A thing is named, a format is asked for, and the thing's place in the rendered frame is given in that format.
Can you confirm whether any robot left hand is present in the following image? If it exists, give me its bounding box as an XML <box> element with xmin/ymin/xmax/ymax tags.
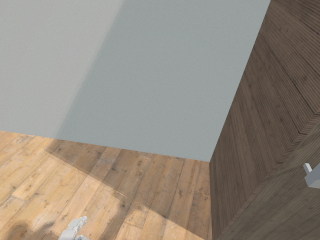
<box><xmin>58</xmin><ymin>216</ymin><xmax>88</xmax><ymax>240</ymax></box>

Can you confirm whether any wardrobe door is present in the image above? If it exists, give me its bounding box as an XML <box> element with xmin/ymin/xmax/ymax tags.
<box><xmin>220</xmin><ymin>120</ymin><xmax>320</xmax><ymax>240</ymax></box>

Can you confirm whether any handle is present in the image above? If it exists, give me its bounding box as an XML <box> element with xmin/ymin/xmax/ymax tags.
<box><xmin>303</xmin><ymin>163</ymin><xmax>320</xmax><ymax>189</ymax></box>

